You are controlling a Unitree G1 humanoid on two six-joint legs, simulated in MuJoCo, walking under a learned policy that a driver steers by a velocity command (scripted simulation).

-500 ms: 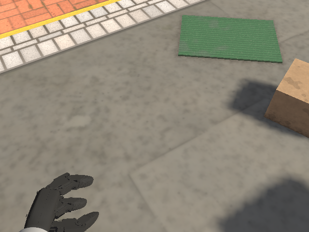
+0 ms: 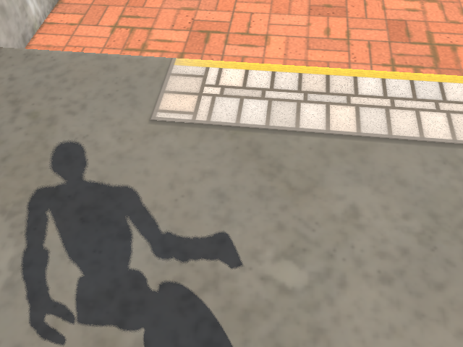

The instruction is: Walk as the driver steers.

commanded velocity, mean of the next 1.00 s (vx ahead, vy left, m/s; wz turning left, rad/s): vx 1.00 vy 0.00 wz -0.52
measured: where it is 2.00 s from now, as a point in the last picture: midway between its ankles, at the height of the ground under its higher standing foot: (405, 85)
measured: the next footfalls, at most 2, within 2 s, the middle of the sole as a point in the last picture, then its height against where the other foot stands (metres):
right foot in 0.38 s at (312, 306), level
left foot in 0.80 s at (279, 180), level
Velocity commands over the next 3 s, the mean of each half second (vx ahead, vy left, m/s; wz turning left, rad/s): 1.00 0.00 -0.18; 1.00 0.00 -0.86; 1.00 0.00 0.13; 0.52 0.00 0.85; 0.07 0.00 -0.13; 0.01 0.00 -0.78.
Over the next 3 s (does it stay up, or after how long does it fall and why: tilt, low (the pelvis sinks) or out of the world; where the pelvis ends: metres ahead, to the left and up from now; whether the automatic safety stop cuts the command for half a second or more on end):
stays up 1.81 -0.66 -0.08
